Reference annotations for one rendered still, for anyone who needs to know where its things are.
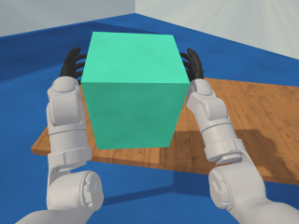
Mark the right robot forearm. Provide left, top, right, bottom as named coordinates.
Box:
left=186, top=78, right=266, bottom=194

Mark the carton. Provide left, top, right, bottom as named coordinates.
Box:
left=80, top=32, right=191, bottom=149

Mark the table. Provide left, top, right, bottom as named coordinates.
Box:
left=30, top=77, right=299, bottom=186

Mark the robot left hand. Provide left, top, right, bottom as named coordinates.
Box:
left=60, top=47, right=88, bottom=85

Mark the robot right hand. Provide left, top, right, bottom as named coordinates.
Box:
left=179, top=48, right=204, bottom=82

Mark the left robot forearm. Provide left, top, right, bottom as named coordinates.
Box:
left=46, top=76, right=93, bottom=208

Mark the robot left upper arm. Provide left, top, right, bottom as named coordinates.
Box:
left=15, top=170, right=105, bottom=224

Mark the robot right upper arm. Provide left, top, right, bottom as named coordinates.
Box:
left=208, top=161, right=299, bottom=224

